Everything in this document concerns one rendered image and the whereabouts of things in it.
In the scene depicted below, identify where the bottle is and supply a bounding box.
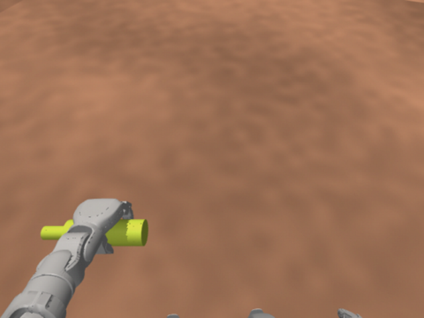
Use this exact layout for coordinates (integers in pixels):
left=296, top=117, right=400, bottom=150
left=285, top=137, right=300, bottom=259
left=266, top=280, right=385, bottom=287
left=40, top=219, right=148, bottom=246

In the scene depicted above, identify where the left robot arm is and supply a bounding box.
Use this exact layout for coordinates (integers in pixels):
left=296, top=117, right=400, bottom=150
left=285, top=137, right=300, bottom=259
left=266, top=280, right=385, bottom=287
left=0, top=222, right=103, bottom=318

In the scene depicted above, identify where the left robot hand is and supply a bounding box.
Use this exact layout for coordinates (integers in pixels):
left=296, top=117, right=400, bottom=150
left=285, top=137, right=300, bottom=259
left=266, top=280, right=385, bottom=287
left=73, top=198, right=134, bottom=254

